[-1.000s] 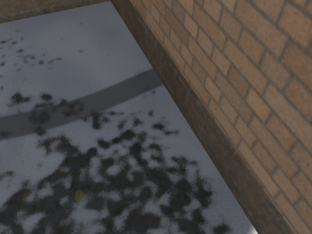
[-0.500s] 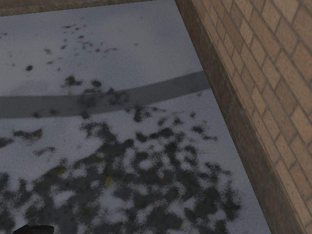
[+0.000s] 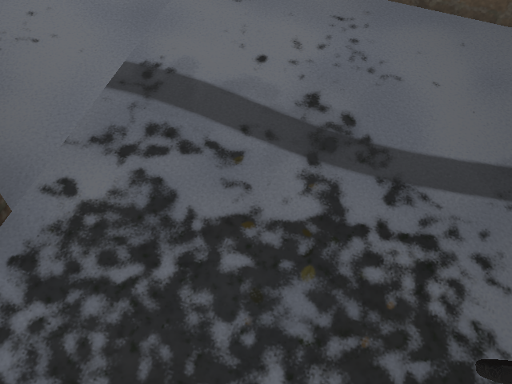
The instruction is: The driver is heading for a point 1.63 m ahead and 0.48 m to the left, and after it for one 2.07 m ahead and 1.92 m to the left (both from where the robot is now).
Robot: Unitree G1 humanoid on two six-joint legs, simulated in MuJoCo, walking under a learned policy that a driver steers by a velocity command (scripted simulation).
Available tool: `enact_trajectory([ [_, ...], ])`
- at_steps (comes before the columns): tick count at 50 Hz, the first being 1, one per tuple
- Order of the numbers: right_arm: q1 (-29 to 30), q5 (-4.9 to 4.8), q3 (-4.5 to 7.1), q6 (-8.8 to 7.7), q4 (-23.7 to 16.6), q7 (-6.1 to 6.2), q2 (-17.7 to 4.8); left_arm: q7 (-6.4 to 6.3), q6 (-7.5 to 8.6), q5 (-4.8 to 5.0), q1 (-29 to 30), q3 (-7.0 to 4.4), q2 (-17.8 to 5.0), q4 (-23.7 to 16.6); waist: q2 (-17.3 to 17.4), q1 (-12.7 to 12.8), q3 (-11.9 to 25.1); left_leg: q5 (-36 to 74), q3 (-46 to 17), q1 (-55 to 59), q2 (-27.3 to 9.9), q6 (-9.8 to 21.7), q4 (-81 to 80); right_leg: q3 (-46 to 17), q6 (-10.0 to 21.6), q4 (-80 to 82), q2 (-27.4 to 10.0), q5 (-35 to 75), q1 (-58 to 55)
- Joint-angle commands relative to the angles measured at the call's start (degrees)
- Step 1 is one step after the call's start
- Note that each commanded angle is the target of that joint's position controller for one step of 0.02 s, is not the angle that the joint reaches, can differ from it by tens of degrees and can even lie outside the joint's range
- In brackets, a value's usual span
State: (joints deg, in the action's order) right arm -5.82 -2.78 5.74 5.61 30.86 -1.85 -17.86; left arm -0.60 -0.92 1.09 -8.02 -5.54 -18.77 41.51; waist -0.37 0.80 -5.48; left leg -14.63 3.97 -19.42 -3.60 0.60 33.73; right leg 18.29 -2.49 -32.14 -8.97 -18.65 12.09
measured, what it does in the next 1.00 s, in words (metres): steps on the spot, turning left: right foot, then left foot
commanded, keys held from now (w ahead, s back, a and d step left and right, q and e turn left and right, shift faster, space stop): q+shift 0.38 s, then shift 0.46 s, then w+shift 0.16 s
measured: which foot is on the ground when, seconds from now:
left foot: down 0.00-0.52, up 0.54-0.84, down 0.86-1.00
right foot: down 0.00-0.00, up 0.02-0.50, down 0.52-0.88, up 0.90-1.00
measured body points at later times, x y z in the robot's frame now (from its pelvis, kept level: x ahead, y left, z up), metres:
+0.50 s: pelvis +0.04 +0.02 +0.00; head +0.08 +0.05 +0.45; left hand +0.07 +0.34 -0.10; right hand +0.35 -0.15 -0.06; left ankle +0.02 +0.11 -0.73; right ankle +0.12 -0.09 -0.72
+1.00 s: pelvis +0.07 +0.04 +0.01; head +0.07 +0.07 +0.46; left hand +0.02 +0.33 -0.11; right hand +0.29 -0.12 -0.10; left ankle -0.05 +0.14 -0.73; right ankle +0.09 -0.07 -0.68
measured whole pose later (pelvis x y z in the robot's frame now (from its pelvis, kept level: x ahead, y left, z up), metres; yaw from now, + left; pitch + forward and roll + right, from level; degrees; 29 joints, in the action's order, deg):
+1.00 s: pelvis +0.07 +0.04 +0.01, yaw +33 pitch +2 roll -1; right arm -16.7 -1.3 2.5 -1.8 42.2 -0.3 -12.5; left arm -0.2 3.0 2.3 -14.7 -3.9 -14.6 41.3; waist -1.2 0.2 0.7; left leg -20.6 -6.7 -12.0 -0.4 1.1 29.8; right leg 1.5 2.9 -52.1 0.8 -27.7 22.9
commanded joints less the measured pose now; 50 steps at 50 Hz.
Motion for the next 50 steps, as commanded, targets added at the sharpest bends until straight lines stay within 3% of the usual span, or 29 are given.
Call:
enact_trajectory([
  [1, -10.82, 0.65, 6.44, -0.65, -0.82, 1.95, -20.51, 1.18, 1.88, -3.37, 1.29, -0.63, -2.70, -7.72, 23.45, -1.34, 14.07, 39.88, -32.85, 30.97, -14.80, 18.19, -9.24, -5.25, -3.30, -30.74, 6.10, -20.28, 28.32],
  [2, -10.94, 2.80, 5.40, -3.00, -2.08, 1.29, -16.46, 0.90, 2.36, -3.41, 6.36, -1.13, -4.96, -8.26, 13.33, -5.77, 21.57, 30.79, -37.23, 29.48, -18.18, 22.71, -12.52, -19.11, -2.86, -39.24, 7.09, -20.96, 31.15],
  [3, -10.09, 3.13, 4.32, -4.74, -0.82, 1.09, -14.52, 0.44, 2.37, -1.56, 9.64, -1.63, -6.33, -8.93, 9.01, -5.20, 17.98, 25.37, -32.48, 27.30, -16.11, 20.03, -13.89, -21.42, -1.27, -40.61, 6.20, -15.82, 33.19],
  [4, -7.56, 1.77, 3.71, -5.53, -0.58, 1.74, -12.51, -0.35, 2.29, -1.44, 8.46, -1.86, -5.83, -7.76, 6.12, -3.07, 13.19, 19.39, -28.70, 23.52, -12.91, 16.53, -14.58, -22.42, -0.11, -38.59, 5.31, -10.20, 33.84],
  [5, -4.32, 0.46, 3.00, -5.41, -1.05, 2.48, -10.67, -1.28, 2.00, -2.09, 7.07, -2.20, -6.59, -6.65, 4.98, -1.49, 10.32, 17.76, -26.16, 20.06, -11.00, 13.94, -14.58, -23.19, 0.05, -36.20, 4.75, -5.59, 33.03],
  [6, -2.12, 0.54, 2.52, -5.21, -1.70, 3.15, -10.04, -1.64, 1.72, -2.62, 5.72, -2.34, -6.48, -5.95, 5.55, -0.03, 10.04, 19.64, -24.16, 16.19, -9.14, 13.10, -14.68, -23.41, -0.11, -35.32, 5.37, -2.06, 29.64],
  [9, -1.09, 1.61, 2.34, -4.94, -1.86, 3.89, -9.52, -2.10, 1.40, -2.31, 3.19, -2.49, -4.65, -4.83, 6.33, 0.92, 11.93, 23.15, -22.61, 11.48, -5.45, 12.76, -13.15, -22.71, -1.58, -31.97, 8.48, 1.97, 24.23],
  [12, -2.70, 1.32, 2.38, -4.92, -1.19, 4.12, -9.80, -2.17, 1.02, -1.81, 4.99, -1.94, -2.74, -5.26, 6.62, -0.25, 11.31, 17.75, -26.49, 10.84, -4.23, 12.67, -12.55, -24.20, -2.83, -26.42, 10.53, 2.99, 24.70],
  [15, -2.16, 1.12, 2.31, -5.00, -1.32, 3.55, -10.14, -1.97, 0.60, -1.82, 6.15, -2.10, -2.73, -5.96, 8.00, -0.24, 10.36, 13.85, -30.61, 9.06, -3.07, 11.91, -11.42, -25.33, -2.88, -20.70, 11.88, 2.40, 23.91],
  [19, -1.40, 1.15, 2.59, -4.73, -1.83, 3.65, -11.09, -1.49, 1.54, -1.69, 7.54, -1.79, -2.32, -6.52, 9.30, -0.76, 10.86, 15.37, -35.73, 8.41, -2.41, 11.69, -8.40, -26.82, -2.03, -15.11, 13.24, 0.64, 20.98],
  [23, -0.56, 1.15, 1.68, -4.23, -2.46, 2.97, -9.04, -0.04, 2.76, -1.20, 4.41, -1.54, -2.77, -5.07, 11.60, -1.20, 14.27, 26.48, -35.93, 9.14, -1.63, 11.33, -4.78, -24.27, -0.64, -6.98, 12.82, 0.00, 11.51],
  [25, 0.47, 0.85, 0.94, -3.97, -2.78, 2.90, -7.68, 0.78, 3.23, -1.03, 1.83, -1.38, -2.41, -4.35, 10.41, 0.90, 14.21, 25.68, -34.48, 7.01, 0.73, 9.22, -2.64, -22.27, 1.15, 5.46, 12.40, 9.44, 2.33],
  [26, -2.07, 1.20, 0.38, -4.00, -2.45, 2.93, -5.75, 0.89, 3.31, -1.45, 2.01, -1.58, -3.82, -4.55, 5.49, -0.18, 14.73, 14.77, -31.81, 3.62, 3.90, 6.54, 1.15, -26.43, 3.30, 8.85, 7.73, 19.99, -4.16],
  [27, -6.98, 2.28, -0.62, -4.30, -2.01, 2.76, -2.74, 0.48, 2.83, -2.48, 3.75, -1.78, -7.09, -5.90, -10.54, -3.74, 15.61, -14.54, -23.31, -4.43, 11.79, 2.65, 13.40, -38.63, 9.74, 8.87, -4.87, 43.35, -11.40],
  [28, -5.58, 2.56, 0.91, -4.78, -2.49, 2.93, -8.45, 0.21, 3.00, -3.33, -0.18, -1.77, -6.14, -4.69, -14.35, -1.55, 14.58, -27.32, -19.09, -11.11, 13.98, -0.76, 27.10, -48.14, 20.81, 10.09, -14.01, 51.31, -8.46],
  [29, -5.78, 1.65, 2.20, -4.17, -1.09, 3.22, -11.58, -0.19, 2.99, -2.15, -0.30, -1.61, -5.07, -5.45, -8.86, -0.89, 13.01, -23.93, -18.69, -13.85, 10.16, -2.82, 34.18, -46.91, 22.53, 9.73, -14.52, 45.16, -7.61],
  [30, -3.75, 0.92, 2.16, -3.61, -0.60, 3.28, -11.08, -0.76, 2.74, -1.63, -0.23, -1.32, -3.92, -5.30, -6.01, -0.26, 11.31, -19.72, -18.44, -14.67, 8.81, -3.87, 36.00, -41.80, 19.57, 9.41, -9.85, 38.86, -7.35],
  [31, -2.56, 0.96, 1.87, -2.75, 0.19, 3.55, -9.36, -0.91, 2.46, -1.57, 0.30, -0.68, -2.68, -5.61, -4.71, 0.00, 10.18, -17.22, -18.54, -15.33, 8.68, -4.71, 36.79, -38.68, 17.32, 9.39, -6.79, 35.09, -7.15],
  [33, -2.78, 1.44, 1.09, -1.74, 1.35, 3.53, -6.34, -1.24, 1.76, -1.22, 1.13, 0.12, -1.44, -5.87, -5.47, 0.28, 8.63, -14.55, -16.78, -13.58, 8.23, -6.19, 36.17, -34.38, 16.00, 10.20, -4.64, 33.76, -5.33],
  [35, -1.47, 1.02, -0.05, -1.80, 1.48, 3.40, -2.96, -1.36, 1.41, -1.53, 0.51, 0.65, -0.30, -5.51, -7.58, 0.70, 8.49, -12.60, -13.77, -10.37, 6.69, -6.82, 26.97, -29.95, 14.69, 10.94, -1.40, 30.17, -4.95],
  [37, -0.59, 1.46, -1.29, -2.25, 1.89, 3.07, -0.31, -1.33, 1.11, -1.40, 0.38, 0.56, -0.91, -5.09, -9.49, 1.15, 9.12, -12.37, -10.13, -4.48, 4.22, -6.87, 15.04, -27.24, 13.87, 10.63, 0.19, 28.12, -3.99],
  [40, -2.25, 1.37, -1.09, -2.93, 3.68, 2.97, -1.30, -1.17, 0.90, -0.62, -1.89, 0.19, -2.84, -4.58, -10.47, 1.40, 9.79, -6.97, -6.54, 1.77, 4.42, -6.23, 1.82, -28.14, 14.16, 8.65, -0.45, 27.25, -3.71],
  [42, -3.99, 1.93, -1.10, -3.52, 4.82, 2.73, -1.39, -0.88, 1.07, -0.08, -3.43, 0.96, -1.25, -4.08, -8.56, -0.22, 9.75, 5.93, -6.80, 9.15, 4.42, -3.39, -11.37, -27.93, 11.11, 7.24, 0.07, 28.02, -1.38],
  [43, -6.75, 2.55, -1.13, -3.90, 5.78, 2.58, -2.94, -0.34, 1.69, -1.06, -6.07, 1.23, -0.48, -3.55, -5.49, -0.05, 13.35, 6.60, -11.01, 14.93, 1.51, -1.15, -11.72, -26.39, 7.24, 5.72, 1.60, 14.62, 0.73],
  [44, -7.42, 2.65, 0.25, -3.88, 6.92, 2.52, -8.28, 0.49, 2.55, -2.26, -8.21, 1.96, 2.28, -4.52, 7.22, 3.17, 14.84, -4.32, -17.05, 16.56, -3.00, 3.56, -8.09, -18.82, 4.34, 0.68, 8.70, -3.02, 6.04],
  [45, -10.90, 2.19, 1.05, -4.00, 7.85, 1.72, -8.54, 0.88, 3.27, -1.80, -4.53, 1.86, 1.60, -5.35, 13.77, -1.19, 12.39, -30.43, -22.53, 12.67, -5.41, 8.50, -14.17, -12.50, 2.07, -7.11, 12.38, -9.58, 10.71],
  [46, -13.22, 1.89, 1.27, -5.03, 7.94, 1.21, -9.70, 0.32, 3.90, 0.43, -0.13, 0.58, -1.68, -6.39, 14.34, -4.07, 4.72, -40.78, -30.96, 9.16, -9.08, 11.69, -20.81, -12.24, 2.36, -13.57, 12.70, -11.58, 17.22],
  [48, -14.31, 1.40, 0.46, -8.43, 9.07, 1.73, -7.94, -0.06, 5.71, 2.15, 4.33, 0.15, -1.57, -8.26, 16.03, -5.45, -4.09, -35.65, -40.20, 9.43, -14.47, 15.03, -26.13, -18.89, 5.40, -24.36, 8.30, -14.61, 29.07],
  [50, -14.89, 1.29, -0.31, -10.60, 9.63, 1.94, -5.24, 0.84, 7.48, 1.76, 4.12, 0.47, 0.05, -8.56, 13.02, -4.71, -1.56, -26.48, -38.57, 18.64, -14.73, 13.79, -23.89, -22.44, 8.39, -26.58, 4.38, -7.79, 37.76],
])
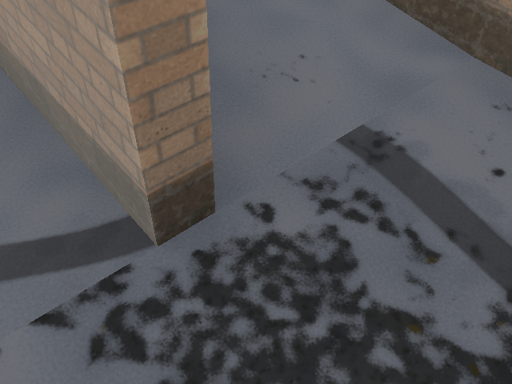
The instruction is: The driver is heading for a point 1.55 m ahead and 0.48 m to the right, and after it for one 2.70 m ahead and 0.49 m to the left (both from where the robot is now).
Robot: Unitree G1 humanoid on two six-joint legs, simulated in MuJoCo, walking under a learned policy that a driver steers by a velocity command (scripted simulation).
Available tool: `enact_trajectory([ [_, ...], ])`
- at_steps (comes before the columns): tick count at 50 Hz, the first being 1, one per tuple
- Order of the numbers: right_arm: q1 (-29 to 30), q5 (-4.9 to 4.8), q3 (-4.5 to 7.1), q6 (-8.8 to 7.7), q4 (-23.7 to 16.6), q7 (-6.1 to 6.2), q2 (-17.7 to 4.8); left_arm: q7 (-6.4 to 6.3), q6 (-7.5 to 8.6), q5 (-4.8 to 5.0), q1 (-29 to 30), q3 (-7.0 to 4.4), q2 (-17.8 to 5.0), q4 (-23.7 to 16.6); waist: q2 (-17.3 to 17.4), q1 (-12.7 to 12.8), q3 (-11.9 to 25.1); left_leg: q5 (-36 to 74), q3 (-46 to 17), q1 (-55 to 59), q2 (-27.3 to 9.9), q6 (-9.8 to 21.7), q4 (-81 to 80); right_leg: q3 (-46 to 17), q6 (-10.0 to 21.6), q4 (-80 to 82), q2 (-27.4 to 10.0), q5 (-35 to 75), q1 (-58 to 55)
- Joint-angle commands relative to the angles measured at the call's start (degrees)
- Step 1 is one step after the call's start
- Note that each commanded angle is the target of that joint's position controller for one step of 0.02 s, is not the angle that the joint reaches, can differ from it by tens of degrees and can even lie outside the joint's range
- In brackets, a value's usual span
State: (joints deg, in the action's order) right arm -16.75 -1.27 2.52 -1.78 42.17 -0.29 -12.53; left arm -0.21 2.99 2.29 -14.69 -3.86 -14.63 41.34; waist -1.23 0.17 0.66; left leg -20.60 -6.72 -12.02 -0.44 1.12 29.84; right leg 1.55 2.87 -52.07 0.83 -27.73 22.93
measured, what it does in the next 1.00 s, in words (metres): walks ahead: right foot, then left foot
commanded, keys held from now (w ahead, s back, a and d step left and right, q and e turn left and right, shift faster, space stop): w+shift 0.64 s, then w+e+shift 0.36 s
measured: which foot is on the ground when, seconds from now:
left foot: down 0.00-0.22, up 0.24-0.66, down 0.68-1.00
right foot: up 0.00-0.20, down 0.22-0.70, up 0.72-1.00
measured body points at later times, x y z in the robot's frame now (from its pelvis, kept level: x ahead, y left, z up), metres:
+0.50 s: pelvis +0.24 -0.08 +0.00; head +0.25 -0.09 +0.45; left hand +0.21 +0.18 -0.12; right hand +0.43 -0.32 -0.09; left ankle +0.38 +0.07 -0.67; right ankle +0.13 -0.14 -0.74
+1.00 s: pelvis +0.66 -0.09 +0.00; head +0.68 -0.09 +0.45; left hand +0.91 +0.12 -0.09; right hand +0.56 -0.34 -0.13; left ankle +0.54 +0.02 -0.74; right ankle +0.78 -0.24 -0.59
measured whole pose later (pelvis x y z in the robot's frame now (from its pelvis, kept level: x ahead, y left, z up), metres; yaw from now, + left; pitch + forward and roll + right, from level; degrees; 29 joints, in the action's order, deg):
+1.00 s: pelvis +0.66 -0.09 +0.00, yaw -11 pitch +0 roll +2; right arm -28.6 2.5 1.9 -6.4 53.2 0.2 -14.5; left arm 2.1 0.2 -0.7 -4.6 -2.2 -16.8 41.8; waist -2.1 -2.9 -1.6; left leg -17.7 12.2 7.0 1.3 0.5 12.6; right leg 0.1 5.2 -79.1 -4.3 -9.4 54.8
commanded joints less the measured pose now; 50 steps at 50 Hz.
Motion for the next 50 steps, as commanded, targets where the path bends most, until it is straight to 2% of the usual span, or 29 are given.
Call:
enact_trajectory([
  [1, -4.28, -0.18, 2.78, -3.42, -1.66, 0.37, -9.69, 0.95, 4.12, -0.10, 10.51, -1.18, -3.98, -8.05, 12.18, -4.08, -5.03, -16.53, -25.13, 13.93, -16.77, 12.49, -19.22, -5.44, 3.40, -4.57, -5.91, 4.69, 27.23],
  [3, -3.21, -0.28, 2.85, -3.15, -2.49, 0.27, -9.60, 1.77, 4.35, -1.13, 11.39, -0.58, -3.20, -7.56, 10.20, -4.14, -2.67, -9.39, -18.53, 12.52, -14.07, 11.11, -18.54, -3.25, 1.94, 4.04, -5.21, 9.34, 22.13],
  [4, -5.19, 4.74, 3.74, -2.06, 0.30, -0.29, -12.26, 3.46, 1.55, -6.09, 11.68, -0.56, -3.57, -6.93, 12.04, -4.48, 0.69, -7.95, -12.73, 10.65, -9.36, 10.35, -19.01, 0.43, -0.34, 4.68, -2.87, 8.74, 15.59],
  [6, -3.43, 4.13, 3.88, -1.53, 0.48, -1.16, -11.46, 4.36, -0.51, -4.36, 11.84, -0.40, -3.65, -7.73, 14.33, -3.26, -1.59, -6.39, -8.69, 1.64, -7.83, 9.63, -19.70, 2.35, -1.92, 10.56, -2.03, 8.75, 5.74],
  [9, 1.59, 3.49, 4.48, -2.15, 0.38, -1.51, -13.65, 3.51, -0.98, -4.10, 0.29, -1.04, -6.61, -3.72, 7.95, 4.38, -2.28, -5.94, -6.02, -13.70, -8.12, 8.54, -15.80, 6.25, -1.94, 15.74, 0.41, 11.77, -17.34],
  [10, 2.51, 3.78, 3.90, -2.46, 0.81, -1.31, -12.51, 2.43, -0.52, -4.46, -9.79, -2.06, -8.90, -0.29, 2.47, 9.23, -0.03, 3.47, -3.72, -18.36, -5.77, 7.91, -4.62, 5.99, -1.63, 16.12, 1.64, 8.63, -28.47],
  [11, 4.49, 4.44, 2.80, -2.99, 0.06, -1.30, -8.60, 1.41, 0.49, -5.08, -22.03, -3.16, -13.48, 3.06, -12.09, 14.96, 3.50, 6.69, 3.23, -23.33, 0.85, 6.06, 20.37, -5.18, -1.00, 23.63, -6.74, -3.42, -34.90],
  [12, 6.34, 3.60, 1.30, -3.80, -3.53, -1.01, -2.62, 0.82, 1.46, -5.08, -23.75, -3.01, -18.35, 2.31, -27.15, 13.31, 4.42, -13.68, -0.85, -36.20, 8.72, 5.35, 39.39, -34.94, 1.01, 38.28, -19.03, -26.53, -33.86],
  [13, 3.63, 3.24, 1.60, -3.61, -2.89, -1.25, -5.07, 0.82, 0.99, -4.88, -12.77, -2.21, -15.02, -0.21, -17.12, 6.40, 1.08, -5.68, -6.61, -40.46, 6.50, 6.80, 46.10, -46.68, 3.77, 43.69, -21.80, -32.20, -26.89],
  [15, 3.80, 4.57, 2.58, -3.03, -0.41, -2.14, -9.62, 0.92, 1.05, -3.59, -3.42, -0.71, -9.03, -2.23, -4.93, 0.77, -3.15, 6.32, -0.38, -35.47, -2.75, 5.37, 40.68, -31.92, 3.90, 40.07, -18.47, -17.89, -16.62],
  [17, 2.50, 6.01, 2.16, -2.03, 1.65, -2.93, -7.54, 0.54, 2.01, -3.73, -3.70, 0.19, -7.19, -1.58, -5.41, -0.45, -2.46, 9.03, 3.19, -30.43, -4.16, 1.86, 38.00, -23.56, 4.32, 41.80, -14.05, -9.95, -12.62],
  [25, 19.08, 3.68, 0.76, -1.35, -3.23, -5.17, -5.94, 1.43, 4.25, -2.40, -12.32, 0.39, -7.20, 5.53, -1.87, 0.61, -8.16, 25.49, 8.24, -28.43, -2.97, -0.08, 12.07, -8.84, 6.57, 50.27, -10.78, 16.93, -15.19],
  [29, 23.91, 3.31, 0.25, -1.59, -5.27, -3.52, -5.73, 0.76, 4.82, -2.50, -12.78, 0.48, -8.90, 9.43, -0.46, 1.02, -8.75, 25.45, 12.64, -19.14, 0.06, 3.50, 1.19, -3.77, 6.81, 53.58, -12.18, 37.92, -21.36],
  [31, 20.88, 3.39, 0.15, -1.82, -4.99, -1.96, -7.04, -0.09, 3.22, -3.07, -12.16, 0.48, -10.70, 10.99, -4.51, -1.41, -5.60, 17.94, 15.14, -15.33, 4.07, 5.10, 0.03, -1.28, 5.50, 42.77, -11.84, 73.72, -29.16],
  [33, 5.06, 3.38, 1.08, -1.83, -1.05, -0.09, -10.03, -0.83, 1.81, -4.37, -11.50, 0.06, -12.85, 11.81, -8.83, -7.71, 4.95, 10.29, 13.76, 1.55, 6.17, 6.60, -1.71, -1.82, 4.84, 21.52, -12.34, 88.39, -29.71],
  [34, -7.07, 4.02, 2.03, -1.81, 1.90, 1.26, -12.40, -0.97, 1.63, -4.34, -8.71, 0.20, -12.41, 11.44, -6.85, -13.95, 10.69, 8.84, 9.47, 18.52, 1.66, 7.62, -1.87, -2.08, 4.40, 6.42, -10.60, 78.14, -18.47],
  [35, -13.66, 6.12, 3.90, -2.03, 2.70, 2.18, -18.86, 0.46, 1.89, -3.00, -10.90, 1.88, -5.51, 7.93, 7.62, -11.26, 18.95, -21.99, -14.85, 38.62, -15.20, 11.97, -3.84, -0.78, 3.17, -17.01, -2.54, 37.70, 6.03],
  [36, -10.10, 6.37, 3.59, -2.41, 2.78, 1.42, -18.12, 0.82, 2.56, -2.38, -11.06, 1.87, -5.70, 7.13, 13.52, -7.89, 20.91, -39.27, -41.19, 38.67, -22.92, 13.34, -15.54, -7.69, 4.46, -27.33, 3.69, 3.15, 18.36],
  [37, -4.33, 6.09, 2.89, -3.43, 1.68, 1.08, -14.50, 0.64, 2.79, -2.74, -4.55, 1.58, -8.87, 6.36, 7.81, -6.93, 9.55, -29.82, -32.12, 27.50, -21.02, 10.31, -19.05, -8.88, 5.32, -24.38, -0.85, 9.53, 20.44],
  [38, -1.19, 5.50, 2.23, -4.36, 2.47, 1.12, -11.01, 0.75, 3.00, -2.27, -4.24, 1.87, -7.69, 6.81, 3.02, -4.03, 4.73, -12.97, -20.65, 17.16, -18.89, 8.88, -19.33, -8.75, 4.70, -19.79, -5.10, 14.65, 15.08],
  [41, -1.74, 3.46, 0.01, -5.02, 4.60, 0.90, -4.65, 2.72, -0.71, -4.75, -2.50, 1.92, -5.66, 5.52, 4.47, -0.97, -1.09, -1.69, -7.49, 9.24, -14.53, 5.44, -23.23, -8.31, 2.30, -17.20, -8.61, 17.13, 15.19],
  [42, -0.15, 3.03, -0.94, -6.17, 3.73, -0.12, -2.74, 3.43, -1.62, -4.18, -1.37, 2.32, -3.98, 4.03, 4.48, -0.49, -3.14, 11.28, -1.38, 6.23, -12.97, 5.00, -22.97, -7.75, 2.41, -16.24, -7.42, 18.97, 14.87],
  [44, -1.43, 2.33, 0.29, -6.81, 4.21, -0.69, -6.87, 4.58, -2.73, -4.25, 2.03, 2.03, -3.80, 1.72, 4.66, 0.21, -2.76, 16.97, 7.25, 5.55, -11.55, 4.56, -23.87, -5.34, 1.54, -15.31, -8.03, 22.16, 17.46],
  [45, -3.69, 1.94, 0.49, -6.32, 6.22, 0.76, -7.46, 4.36, -2.20, -4.16, 3.77, 2.47, -2.44, 1.33, 7.39, 0.32, -4.23, 10.30, 9.00, 6.29, -11.67, 3.25, -26.07, -4.14, 1.37, -13.55, -8.99, 23.06, 19.72],
  [46, -9.36, 4.04, 0.60, -6.15, 6.80, 1.38, -8.63, 2.97, -2.48, -4.14, 7.00, 2.44, 0.40, 0.67, 6.61, -3.10, -6.77, 33.49, 5.27, 12.84, -15.92, 4.31, -21.84, -0.76, 1.18, -32.14, -4.90, 18.96, 30.07],
  [47, -11.53, 4.14, 0.89, -6.39, 7.68, 1.30, -9.01, 1.55, -2.51, -4.34, 9.26, 2.16, 0.08, -1.68, 1.74, -1.10, -8.29, 49.74, 7.45, 16.71, -19.06, 3.95, -17.90, -2.54, 1.29, -42.14, -6.40, 15.70, 39.67],
  [48, -9.46, 4.75, 0.65, -6.12, 7.57, 0.48, -9.22, 1.10, -2.32, -3.78, 10.14, 1.81, -0.58, -3.20, 1.69, 0.39, -8.43, 47.09, 13.04, 16.64, -17.06, 1.25, -18.15, -2.94, 2.02, -45.05, -5.86, 13.07, 43.01],
  [49, -0.74, 3.41, -0.28, -5.89, 5.09, -0.27, -5.74, 2.57, -1.79, -1.85, 10.05, 2.60, -2.59, -4.68, 2.85, 4.13, -8.34, 23.77, 21.28, 4.96, -7.23, -1.18, -23.90, -3.56, 3.46, -19.48, -7.77, 21.48, 30.36],
  [50, -3.11, 3.82, -0.64, -5.17, 4.99, 0.87, -5.48, 2.74, -3.40, -1.54, 13.83, 1.61, -3.35, -3.69, 6.73, 0.36, -7.86, 43.36, 21.11, 7.13, -7.80, 0.36, -20.11, 5.47, 2.55, -26.66, -1.72, 18.34, 28.21],
])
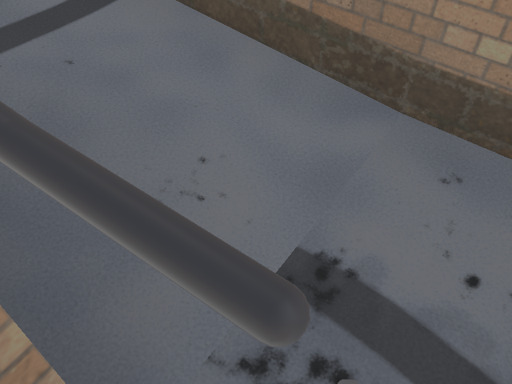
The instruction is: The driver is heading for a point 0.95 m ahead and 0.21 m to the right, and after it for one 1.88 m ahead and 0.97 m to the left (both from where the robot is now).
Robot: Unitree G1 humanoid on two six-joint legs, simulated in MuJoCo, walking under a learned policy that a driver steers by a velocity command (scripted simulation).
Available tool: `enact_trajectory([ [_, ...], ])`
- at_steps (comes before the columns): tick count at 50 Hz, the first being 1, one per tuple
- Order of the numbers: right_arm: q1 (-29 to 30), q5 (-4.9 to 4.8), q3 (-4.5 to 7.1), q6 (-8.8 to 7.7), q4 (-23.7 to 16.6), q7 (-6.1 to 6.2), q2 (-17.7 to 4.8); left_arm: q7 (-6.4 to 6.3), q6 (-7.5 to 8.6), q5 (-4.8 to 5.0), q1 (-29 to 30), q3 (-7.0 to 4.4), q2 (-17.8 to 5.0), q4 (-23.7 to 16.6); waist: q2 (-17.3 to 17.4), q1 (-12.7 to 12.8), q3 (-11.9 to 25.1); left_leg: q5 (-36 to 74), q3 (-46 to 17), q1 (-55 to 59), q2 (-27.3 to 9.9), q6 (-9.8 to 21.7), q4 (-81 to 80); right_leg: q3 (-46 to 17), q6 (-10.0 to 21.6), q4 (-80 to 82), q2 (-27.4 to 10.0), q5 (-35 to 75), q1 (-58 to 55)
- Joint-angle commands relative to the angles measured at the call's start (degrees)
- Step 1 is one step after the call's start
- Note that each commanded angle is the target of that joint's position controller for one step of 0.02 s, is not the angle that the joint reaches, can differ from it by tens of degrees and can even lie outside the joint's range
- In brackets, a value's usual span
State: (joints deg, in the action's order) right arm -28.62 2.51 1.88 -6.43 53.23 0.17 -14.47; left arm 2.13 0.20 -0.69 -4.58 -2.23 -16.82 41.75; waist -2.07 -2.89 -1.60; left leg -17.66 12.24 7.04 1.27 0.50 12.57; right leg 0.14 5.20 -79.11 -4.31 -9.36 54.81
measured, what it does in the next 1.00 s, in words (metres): steps to the right, turning right: right foot, then left foot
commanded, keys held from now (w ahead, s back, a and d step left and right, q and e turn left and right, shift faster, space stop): w+e+shift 0.14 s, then e+shift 0.26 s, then shift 0.18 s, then q+shift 0.42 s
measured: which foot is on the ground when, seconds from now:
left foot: down 0.00-0.16, up 0.18-0.46, down 0.48-0.64, up 0.66-1.00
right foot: up 0.00-0.16, down 0.18-0.40, up 0.42-0.62, down 0.64-1.00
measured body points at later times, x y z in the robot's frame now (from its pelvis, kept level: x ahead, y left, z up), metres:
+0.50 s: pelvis +0.08 -0.07 -0.04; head +0.07 -0.10 +0.41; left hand +0.25 +0.22 -0.11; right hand +0.24 -0.39 -0.07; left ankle +0.22 +0.07 -0.74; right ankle +0.09 -0.14 -0.65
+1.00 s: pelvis +0.01 -0.20 +0.00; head +0.04 -0.23 +0.45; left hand +0.22 -0.01 -0.09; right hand +0.05 -0.50 -0.12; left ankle +0.11 -0.07 -0.65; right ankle -0.07 -0.23 -0.73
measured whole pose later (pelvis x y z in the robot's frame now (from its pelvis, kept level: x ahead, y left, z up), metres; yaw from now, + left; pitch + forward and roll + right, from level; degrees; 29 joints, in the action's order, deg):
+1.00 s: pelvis +0.01 -0.20 +0.00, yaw -16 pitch +2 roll +2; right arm -11.0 -1.8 4.4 3.2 39.8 1.0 -17.1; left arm -5.5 -1.6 -0.6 -10.3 -0.6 -10.7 36.0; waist 1.1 -0.6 -3.1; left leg -13.0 -1.0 -39.8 -0.5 -6.7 63.3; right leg 7.3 4.7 -27.7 0.4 -21.1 9.0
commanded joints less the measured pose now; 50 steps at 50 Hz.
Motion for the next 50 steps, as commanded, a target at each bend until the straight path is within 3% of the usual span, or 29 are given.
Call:
enact_trajectory([
  [1, 9.26, -0.28, -0.28, -0.55, -6.91, 0.83, -4.72, 1.08, -1.11, 1.05, 2.23, 0.81, 0.40, -5.71, 8.49, 6.53, -5.20, 49.57, 6.07, -16.34, -10.56, -0.13, 1.03, 7.33, 1.04, 8.59, 1.90, 4.44, -12.00],
  [3, 7.46, -0.15, 1.12, -3.39, -5.05, 1.58, -9.62, 0.99, -1.44, -0.18, 5.03, 1.41, 1.78, -9.89, 3.44, 9.51, -9.61, 67.10, 6.60, -23.84, -13.63, -1.07, 0.70, 11.99, 3.45, 13.64, 4.31, 3.92, -25.42],
  [4, 9.95, -2.16, 2.51, -3.51, -5.62, 1.68, -14.13, 1.44, -1.53, -0.80, -4.64, -0.08, -3.51, -6.23, 5.20, 12.04, -1.55, 56.40, 5.70, -12.68, -12.13, -1.05, 1.89, 8.65, 4.80, 26.83, 3.81, 15.62, -28.26],
  [6, 17.58, -4.57, 2.44, -0.38, -8.14, 2.52, -15.95, -1.05, -1.33, 0.27, -29.53, -2.73, -6.81, 0.09, 15.34, 23.05, 12.10, 86.23, 2.66, -13.18, -13.85, 1.21, 33.34, 6.84, 6.30, 31.34, 9.73, 6.78, -56.21],
  [7, 30.87, -0.76, 2.06, -0.62, -12.42, 2.15, -14.73, -1.08, -4.38, 0.22, -38.03, -3.70, -9.22, 3.72, 23.24, 28.36, -2.87, 38.67, 1.62, -52.94, -24.19, -1.00, 28.17, 4.87, 4.73, 11.38, 4.36, 0.90, -64.11],
  [8, 47.10, -0.89, 2.80, 1.38, -14.33, 1.29, -14.38, -1.99, -5.35, 0.70, -52.82, -3.05, -5.38, 12.84, 19.56, 39.15, -11.20, 11.67, 5.38, -54.28, -17.12, -3.89, 46.01, -4.83, 7.41, 23.47, -2.28, 1.02, -60.12],
  [9, 46.79, -1.82, -0.07, 3.11, -18.09, 0.17, -2.66, -0.44, -3.95, 1.51, -48.34, -1.72, -2.35, 17.25, -4.92, 31.15, -19.92, -19.52, 4.81, -40.95, 1.83, -2.84, 79.44, -10.66, 9.68, 50.96, 2.88, 27.83, -44.46],
  [10, 26.22, -2.21, -2.68, 4.75, -17.03, 0.08, 6.51, 0.12, -1.25, 1.52, -31.28, -0.59, -6.74, 13.42, -15.89, 8.77, -21.42, -24.74, -6.23, -41.22, 3.83, -0.71, 86.42, -19.31, 5.41, 46.99, 8.23, 52.83, -32.60],
  [11, 12.73, -1.77, -3.92, 5.98, -16.75, -0.47, 10.20, -0.91, 0.23, 1.04, -19.33, -0.96, -6.56, 6.14, -21.32, -2.39, -14.08, -19.05, -12.19, -47.99, 5.80, 0.35, 93.20, -44.02, 5.64, 54.44, 4.17, 26.00, -28.46],
  [12, 12.23, 1.18, -4.58, 5.19, -18.74, -1.19, 8.05, -1.68, 0.57, 1.20, -10.72, 0.11, -5.49, 0.97, -24.35, -4.03, -11.54, -16.23, -15.11, -55.18, 6.53, -0.25, 95.75, -63.97, 5.81, 71.20, 0.15, -16.64, -24.98],
  [13, 17.66, 3.55, -3.22, 4.00, -20.21, -1.04, 1.21, -3.00, -0.05, 0.45, -1.19, -0.30, -5.67, -3.95, -20.69, -3.72, -11.23, -9.55, -16.57, -55.31, 5.21, -0.66, 97.26, -68.77, 5.29, 78.59, -0.74, -50.40, -16.01],
  [14, 22.08, -3.80, -0.01, 2.36, -23.74, -0.08, -6.45, -4.03, 1.27, -2.35, 0.75, -2.35, -9.10, -6.77, -10.56, -3.10, -7.62, -3.49, -20.13, -51.62, 1.89, 1.75, 92.12, -68.28, 0.31, 77.44, -2.52, -61.95, -14.29],
  [15, 26.56, -3.39, 0.40, 2.97, -23.78, 1.21, -9.59, -4.76, 1.27, -3.93, 1.81, -2.32, -10.13, -7.64, -2.81, -2.19, -6.62, 0.46, -19.54, -46.71, 0.72, 1.05, 86.84, -63.05, -7.50, 76.04, -1.01, -55.87, -6.38],
  [16, 25.10, 0.32, 1.34, 3.68, -24.58, 2.35, -11.20, -5.49, 0.43, -2.03, 5.14, -4.12, -14.11, -11.10, -1.62, -3.71, -4.43, 0.22, -16.60, -36.28, 0.40, 0.50, 77.20, -51.63, -16.36, 76.58, 4.62, -42.63, 1.84],
  [18, 19.62, 4.10, 1.63, 4.16, -24.95, 3.22, -9.24, -8.19, -1.41, 3.59, 5.92, -6.75, -16.86, -13.94, -5.77, -5.58, 1.24, -0.08, -8.18, -7.44, 2.53, -1.08, 59.27, -27.53, -24.12, 79.18, 15.56, -10.79, 15.29],
  [19, 19.16, 3.18, 1.34, 4.22, -23.84, 2.64, -6.16, -9.26, -2.14, 5.18, 2.20, -7.85, -15.92, -13.61, -2.52, -4.19, 2.88, 2.12, -6.80, 1.23, 2.91, -1.07, 49.77, -20.69, -25.78, 74.29, 18.68, -8.63, 15.97],
  [21, 21.94, -2.74, 0.87, 3.34, -23.25, 2.57, 1.43, -8.70, -2.22, 6.51, -6.74, -9.35, -11.33, -11.13, 24.01, -3.10, 6.72, 0.61, -14.82, -6.04, 0.19, 2.23, 27.58, -15.25, -18.67, 33.59, 20.84, -19.94, 0.04],
  [22, 21.28, -2.17, -1.65, 3.32, -22.83, 3.17, 8.88, -7.19, -1.78, 4.07, -11.15, -8.10, -8.15, -9.72, 38.44, -4.22, 9.85, 14.60, -13.67, -18.71, -4.36, 5.97, 20.70, -9.05, -16.29, -0.61, 21.45, -29.55, -12.77],
  [23, 26.94, -0.13, -3.38, 2.68, -22.82, 3.24, 10.35, -5.81, -1.31, 0.09, -21.10, -6.48, -3.69, -9.57, 33.05, 5.62, 7.42, 19.64, -15.62, -36.12, -9.04, 4.31, 23.96, -14.10, -10.99, -21.83, 13.88, -36.75, -20.05],
  [25, 36.18, -2.83, -0.16, 3.09, -26.92, 4.19, -3.59, -4.37, -3.77, 0.34, -34.02, -4.33, -1.78, -6.39, 1.20, 16.69, 1.99, 19.88, -35.92, -40.47, -28.38, 12.22, 5.59, -9.61, -8.49, -34.32, 10.33, -29.53, -21.18],
  [26, 36.04, -3.84, 2.61, 3.43, -25.48, 4.66, -10.45, -4.54, -6.66, 1.56, -37.92, -3.63, -3.43, -7.58, 7.23, 15.90, 3.75, -4.93, -52.74, -38.50, -36.02, 15.14, 4.16, -15.03, -9.61, -36.30, 2.23, -20.86, -15.36],
  [30, 27.71, -4.24, 5.21, 6.92, -21.46, 2.47, -14.88, -1.88, -6.81, -0.41, -14.50, -0.35, -4.02, -14.29, 1.99, 6.04, 4.25, -9.75, -20.59, -41.40, -12.96, 2.85, 17.12, 3.17, -5.79, 23.72, 4.51, -33.49, -33.99],
  [32, 21.78, -1.91, 3.51, 7.07, -17.97, 1.82, -9.53, -1.76, -5.69, 1.40, -25.83, -0.69, -1.11, -6.27, -6.93, 8.40, 1.23, -16.78, -10.87, -49.41, -6.08, -1.11, 32.90, 10.09, -4.10, 41.13, 11.94, -18.62, -48.46],
  [33, 16.47, 0.47, 0.81, 6.41, -16.84, -0.26, -0.27, -1.46, -5.43, 1.71, -29.15, -1.41, -5.52, -3.65, -26.64, 4.59, 1.22, -23.94, -3.61, -63.54, -2.34, -6.39, 57.74, -11.57, 0.32, 40.30, 2.79, 4.22, -54.83],
  [34, 20.37, -1.59, 0.71, 5.14, -17.83, -1.82, 0.23, -0.90, -4.30, -0.07, -34.26, -2.45, -11.88, -2.92, -36.90, 9.83, 8.94, -22.50, -15.15, -60.18, -5.00, -5.55, 64.65, -35.33, 10.83, 55.40, -11.87, 28.62, -43.03],
  [36, 34.41, -7.37, 2.67, 5.46, -20.26, 1.11, -7.80, -0.95, 0.04, -2.40, -16.69, -2.11, -10.37, -9.04, -3.20, 8.04, -8.13, -14.87, -26.90, -63.55, -2.06, -2.52, 65.18, -37.36, 7.08, 54.12, -15.13, 15.77, -32.81],
  [39, 21.02, -3.75, 3.05, 7.40, -13.55, 3.94, -6.88, -5.39, 0.02, -1.40, -9.61, -2.36, -9.74, -9.20, -7.66, 2.34, -1.06, -3.38, -24.78, -60.51, 0.29, -4.45, 67.38, -21.87, -0.36, 49.08, -13.17, 24.10, -41.77],
  [43, 21.01, -3.85, 3.23, 8.83, -14.96, 2.69, -6.36, -8.06, 0.31, 0.24, -9.94, -1.02, -3.90, -9.44, -2.06, 4.09, 2.24, 2.20, -20.87, -59.78, -1.16, -6.68, 63.83, -11.38, -1.08, 52.97, -11.77, 25.38, -51.28],
  [50, 22.17, -4.54, 2.00, 8.83, -19.43, -0.35, -3.11, -7.74, -2.17, 0.16, -6.71, -2.04, -3.91, -7.97, -2.46, 5.04, 1.76, 5.91, -12.87, -52.86, -4.90, -7.12, 45.26, 0.63, 1.15, 58.03, -10.58, 32.39, -58.12],
])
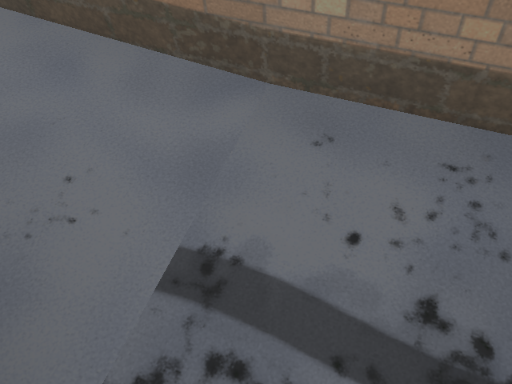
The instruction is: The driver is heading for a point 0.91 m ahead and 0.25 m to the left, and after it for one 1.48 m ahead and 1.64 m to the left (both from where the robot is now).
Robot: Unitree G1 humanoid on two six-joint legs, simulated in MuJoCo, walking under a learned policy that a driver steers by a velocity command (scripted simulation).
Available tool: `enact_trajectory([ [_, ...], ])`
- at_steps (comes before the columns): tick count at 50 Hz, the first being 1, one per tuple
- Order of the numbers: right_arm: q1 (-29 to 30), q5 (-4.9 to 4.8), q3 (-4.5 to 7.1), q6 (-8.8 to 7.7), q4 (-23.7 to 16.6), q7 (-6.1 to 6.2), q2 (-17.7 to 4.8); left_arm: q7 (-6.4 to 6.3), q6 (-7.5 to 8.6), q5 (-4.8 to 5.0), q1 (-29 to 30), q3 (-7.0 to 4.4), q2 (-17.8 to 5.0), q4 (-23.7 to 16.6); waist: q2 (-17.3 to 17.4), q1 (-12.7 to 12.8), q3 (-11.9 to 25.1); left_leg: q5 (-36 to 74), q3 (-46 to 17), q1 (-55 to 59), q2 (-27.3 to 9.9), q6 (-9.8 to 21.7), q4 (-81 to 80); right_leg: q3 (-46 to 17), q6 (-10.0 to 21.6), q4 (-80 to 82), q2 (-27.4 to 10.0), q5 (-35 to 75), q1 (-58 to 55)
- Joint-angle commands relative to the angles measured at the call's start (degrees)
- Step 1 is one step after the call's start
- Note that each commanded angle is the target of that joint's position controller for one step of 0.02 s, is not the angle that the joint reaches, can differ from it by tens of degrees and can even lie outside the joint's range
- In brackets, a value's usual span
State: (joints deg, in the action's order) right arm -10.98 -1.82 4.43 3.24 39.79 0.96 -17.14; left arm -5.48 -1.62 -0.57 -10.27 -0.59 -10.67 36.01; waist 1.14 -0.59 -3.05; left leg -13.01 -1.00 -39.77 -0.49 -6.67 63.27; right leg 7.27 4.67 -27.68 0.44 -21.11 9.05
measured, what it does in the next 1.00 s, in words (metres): walks ahead, turning left: left foot, then right foot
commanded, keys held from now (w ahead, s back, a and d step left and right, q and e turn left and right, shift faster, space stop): q+shift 0.32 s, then w+q+shift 0.08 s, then w+shift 0.60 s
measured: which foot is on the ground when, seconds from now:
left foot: up 0.00-0.22, down 0.24-0.58, up 0.60-1.00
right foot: down 0.00-0.24, up 0.26-0.56, down 0.58-1.00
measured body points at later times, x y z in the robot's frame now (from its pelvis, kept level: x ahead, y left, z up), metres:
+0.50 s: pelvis +0.07 -0.02 +0.00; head +0.10 +0.00 +0.44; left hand +0.15 +0.30 -0.08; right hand +0.31 -0.22 -0.09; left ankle +0.02 +0.11 -0.74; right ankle +0.17 -0.15 -0.70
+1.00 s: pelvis +0.31 +0.05 -0.01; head +0.35 +0.07 +0.44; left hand +0.09 +0.21 -0.13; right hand +0.64 +0.01 -0.08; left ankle +0.37 +0.19 -0.72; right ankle +0.19 -0.14 -0.74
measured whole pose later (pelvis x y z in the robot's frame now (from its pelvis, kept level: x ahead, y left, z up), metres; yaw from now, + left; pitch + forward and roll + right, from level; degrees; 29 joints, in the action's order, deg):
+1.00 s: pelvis +0.31 +0.05 -0.01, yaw +31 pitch +4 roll +1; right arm -0.6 2.4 1.4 -0.8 33.3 -3.8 -14.8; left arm 0.7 4.5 -1.2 -32.6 -1.5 -13.3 52.1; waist 0.0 6.1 -1.4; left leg -10.7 5.4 -33.2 1.3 6.7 35.4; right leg 1.0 1.8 -10.0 0.5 -22.9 -9.5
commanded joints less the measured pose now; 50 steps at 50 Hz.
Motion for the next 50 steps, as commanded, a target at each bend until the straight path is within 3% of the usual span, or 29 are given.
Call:
enact_trajectory([
  [1, 5.26, -0.26, -0.68, -0.93, -6.70, -1.66, -0.20, 0.12, -0.56, 0.05, -0.45, -3.94, -10.42, -2.13, -6.12, 3.00, 2.86, 1.34, 1.42, -4.91, -3.64, 0.39, -7.65, -5.34, 2.20, 6.78, -15.53, 45.21, -12.47],
  [2, 2.74, -0.56, -0.30, -0.43, -6.03, -1.83, -0.85, 0.40, -0.95, -0.45, 0.79, -3.95, -10.64, -1.54, -7.64, 1.74, 3.44, -0.68, 1.81, 0.07, -3.97, 0.48, -9.44, -3.35, 2.26, 6.26, -14.50, 48.62, -11.03],
  [8, 5.27, -0.53, 0.52, 0.05, -8.61, -3.71, -1.93, 1.92, -1.30, 0.64, 4.30, -5.23, -13.55, -1.41, -8.33, 1.65, 5.33, -6.20, 8.19, 8.34, -1.83, 4.49, -18.35, 1.64, 3.29, -1.32, -15.73, 63.39, -12.50],
  [11, -1.70, -1.16, 2.89, 0.68, -7.96, -2.72, -5.16, 2.78, 0.25, 2.43, 4.82, -5.88, -15.12, 0.01, -6.83, -4.12, 8.95, -0.01, 9.08, 24.49, 2.73, 9.82, -34.23, 5.21, -0.24, -15.72, -14.20, 67.21, -7.78],
  [12, -6.81, -0.94, 4.77, 0.74, -7.44, -1.15, -9.67, 3.53, 1.22, 1.76, 3.94, -5.75, -14.13, 0.00, -0.51, -6.73, 11.84, 18.85, 0.78, 38.37, 0.11, 14.14, -37.44, 5.04, -3.28, -27.63, -10.67, 47.80, 4.23],
  [13, -6.68, -0.34, 6.12, -0.03, -7.49, -0.41, -17.63, 4.01, 2.46, -1.60, 4.43, -4.66, -9.05, -4.22, 17.32, -1.92, 14.82, 44.94, -22.52, 53.25, -14.04, 27.08, -33.29, 3.93, -8.18, -45.62, 0.88, -12.21, 29.15],
  [14, -6.34, 2.03, 5.51, -1.48, -9.14, -0.99, -15.50, 4.54, 3.97, -0.89, 8.77, -4.60, -11.69, -5.74, 11.06, -6.34, 23.70, 32.48, -35.14, 52.93, -20.37, 34.30, -39.56, -13.17, -9.04, -55.21, 3.24, -17.06, 32.33],
  [15, -0.60, 2.60, 4.39, -2.40, -10.43, -1.93, -12.51, 5.29, 4.45, 1.13, 14.12, -4.99, -13.53, -7.49, 0.87, -5.68, 18.08, 22.57, -31.28, 50.36, -19.39, 30.12, -38.88, -16.96, -10.00, -56.27, -0.03, -12.28, 36.79],
  [16, 2.78, 1.30, 3.64, -2.44, -10.28, -1.88, -9.84, 5.32, 4.39, 0.68, 13.06, -4.53, -12.19, -7.72, -0.68, -2.69, 12.19, 19.34, -26.29, 43.69, -16.18, 26.25, -39.77, -15.40, -9.77, -50.53, -0.59, -8.86, 36.23],
  [17, 4.48, -0.30, 2.86, -2.13, -10.63, -1.92, -7.55, 5.62, 4.37, -0.45, 9.19, -4.65, -12.62, -6.72, -1.68, 0.16, 10.95, 6.44, -23.91, 37.87, -13.60, 23.02, -41.98, -14.56, -9.01, -43.27, -1.94, -5.74, 33.51],
  [18, 5.12, -0.19, 2.18, -2.17, -11.03, -1.95, -6.37, 6.03, 3.42, -0.75, 6.07, -4.73, -12.51, -6.04, -0.10, 1.76, 9.19, -6.16, -23.22, 31.93, -12.24, 21.33, -43.28, -13.57, -8.63, -38.43, -2.46, -3.71, 29.59],
  [20, 3.42, 0.66, 2.10, -2.44, -11.59, -1.45, -8.18, 7.39, 2.62, -0.10, 6.67, -4.09, -10.61, -7.04, 3.41, 0.80, 6.23, -22.81, -25.38, 24.85, -9.47, 20.41, -46.41, -10.80, -7.95, -30.34, 0.28, -1.76, 25.71],
  [25, 0.10, 1.26, 1.43, -3.75, -10.15, -0.95, -9.64, 8.62, 4.59, 1.07, 5.46, -3.24, -9.33, -6.52, 10.62, -0.83, 5.66, -22.32, -20.18, 17.12, -8.52, 17.10, -44.25, -7.83, -6.43, -16.08, 0.36, 1.90, 11.41],
  [26, 0.19, 1.14, 1.10, -3.96, -10.27, -1.19, -9.35, 8.59, 4.85, 1.57, 4.32, -3.52, -10.05, -6.41, 11.75, -0.21, 4.93, -24.03, -20.55, 15.94, -8.79, 16.71, -43.75, -7.61, -5.94, -14.25, -0.21, 3.02, 9.24],
  [27, -0.37, -0.07, 1.06, -3.96, -9.36, -0.48, -8.98, 8.14, 4.97, 1.79, -1.33, -4.04, -9.60, -5.01, 17.53, 2.79, 6.43, -28.80, -17.39, 13.04, -6.23, 15.90, -42.29, -4.15, -6.18, -12.63, 1.48, 0.67, 2.60],
  [28, 2.00, 5.79, 1.72, -2.76, -9.60, -1.80, -10.09, 7.95, 3.15, -2.75, -5.94, -3.03, -9.29, -3.00, 16.45, 4.60, 4.16, -33.00, -14.30, 8.72, -0.84, 14.88, -39.94, -0.25, -6.26, -8.07, 3.53, -1.42, -1.38],
  [29, 6.38, 5.88, 1.32, -2.20, -11.33, -2.02, -7.09, 7.51, 3.38, -1.99, -12.23, -3.95, -11.34, -0.76, 6.64, 9.38, 0.31, -31.98, -13.16, 2.10, 2.61, 13.75, -28.66, -3.85, -7.03, -3.96, 1.85, -1.63, -6.32],
  [30, 11.21, 3.84, -0.57, -2.54, -15.04, -1.72, 0.32, 6.99, 4.34, -3.50, -19.34, -5.20, -18.46, 0.34, -17.05, 13.12, -0.71, -25.63, -8.01, -9.44, 10.16, 11.33, -1.73, -30.46, -4.59, 10.63, -13.27, -26.58, -8.10],
  [31, 7.35, 2.97, -1.52, -3.13, -16.91, -1.43, 2.73, 7.22, 5.28, -3.24, -15.22, -6.10, -22.80, -1.10, -21.75, 7.24, -3.53, -18.73, -14.16, -17.75, 8.53, 12.57, 8.37, -59.41, -1.07, 24.47, -22.61, -43.88, -2.91],
  [32, 3.88, 2.62, -0.74, -3.42, -14.65, -0.84, 0.66, 6.88, 5.71, -1.96, -7.35, -5.06, -18.47, -3.15, -11.79, 1.45, -5.13, -7.40, -14.99, -17.15, 6.61, 11.94, 11.97, -59.32, 0.21, 24.78, -23.39, -38.16, -1.98],
  [33, 0.91, 3.47, -0.15, -3.73, -11.82, -1.12, -2.13, 6.39, 5.95, -1.57, -4.51, -4.67, -16.48, -2.89, -6.18, -1.28, -3.27, -1.92, -13.35, -13.31, 4.54, 10.93, 10.08, -48.99, 0.24, 20.41, -21.03, -29.28, -1.04],
  [34, -0.88, 4.16, 0.34, -4.03, -9.49, -1.87, -3.59, 5.89, 6.06, -1.44, -3.96, -4.24, -14.50, -2.21, -4.94, -1.78, -0.32, -0.62, -11.38, -7.85, 3.18, 9.54, 7.30, -38.51, 0.01, 18.13, -16.61, -21.57, -1.12],
  [36, 1.49, 4.76, 1.01, -3.85, -8.78, -3.78, -4.82, 5.43, 6.96, -1.13, -8.36, -3.01, -11.75, 1.13, -8.86, 0.63, 0.37, 0.23, -7.30, -4.44, 3.15, 7.96, 5.47, -27.18, 1.31, 18.19, -11.38, -13.22, -1.38],
  [39, 6.45, 4.32, -0.12, -3.48, -10.01, -4.08, -2.27, 5.52, 8.06, -0.39, -15.87, -2.94, -10.39, 5.37, -7.56, 2.77, -1.17, 2.49, -4.54, -8.52, 1.73, 7.98, 2.20, -23.45, 3.45, 19.62, -11.66, -6.90, -7.32],
  [41, 12.19, 4.52, -0.48, -4.05, -11.12, -4.54, -3.40, 5.50, 8.37, -0.46, -19.07, -3.61, -12.18, 7.17, -4.66, 5.15, -2.65, 3.89, -2.32, -13.52, 0.37, 8.24, -2.66, -22.98, 5.22, 21.91, -13.41, -5.23, -12.16],
  [43, 16.19, 3.76, -1.05, -4.27, -11.87, -5.60, -2.34, 6.13, 7.96, -0.79, -20.46, -2.69, -9.33, 9.50, -10.13, 6.23, -3.61, 3.62, 2.02, -10.96, -0.31, 8.61, -11.31, -17.80, 4.72, 23.02, -10.89, 0.08, -12.79],
  [44, 17.87, 3.64, -1.70, -4.33, -12.06, -6.03, -1.56, 6.33, 7.44, -1.09, -21.33, -2.45, -8.63, 10.11, -9.81, 7.19, -3.53, 4.34, 3.42, -6.96, -0.19, 8.94, -16.32, -15.80, 4.42, 22.98, -9.90, 4.67, -11.99],
  [47, 19.22, 3.74, -2.39, -4.95, -12.65, -5.93, -0.51, 6.27, 6.74, -1.04, -22.91, -2.80, -10.76, 13.34, -9.30, 6.25, -4.34, 3.32, 8.10, 3.53, 1.41, 12.65, -27.82, -12.82, 3.94, 22.60, -11.69, 28.94, -11.35],
  [50, 6.10, 4.65, -1.25, -5.37, -8.87, -2.99, -2.97, 5.55, 6.71, -0.18, -20.33, -4.27, -17.24, 13.88, -6.27, -1.72, 3.98, 0.48, 9.57, 19.60, 6.04, 16.10, -29.77, -8.70, 3.83, 5.01, -14.80, 72.87, -14.62],
])
Velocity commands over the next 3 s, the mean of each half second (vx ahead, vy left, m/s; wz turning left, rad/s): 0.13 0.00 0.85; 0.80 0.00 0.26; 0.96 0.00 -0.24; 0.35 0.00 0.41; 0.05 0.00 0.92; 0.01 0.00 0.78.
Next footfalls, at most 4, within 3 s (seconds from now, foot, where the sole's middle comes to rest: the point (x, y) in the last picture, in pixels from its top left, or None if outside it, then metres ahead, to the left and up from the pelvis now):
0.24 left None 0.06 0.13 -0.77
0.58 right None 0.22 -0.12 -0.77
1.04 left None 0.42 0.21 -0.77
1.48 right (178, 235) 0.88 0.30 -0.77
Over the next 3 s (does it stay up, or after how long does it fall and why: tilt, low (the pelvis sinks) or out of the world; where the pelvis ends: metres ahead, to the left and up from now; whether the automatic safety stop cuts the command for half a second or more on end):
stays up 1.09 0.42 0.01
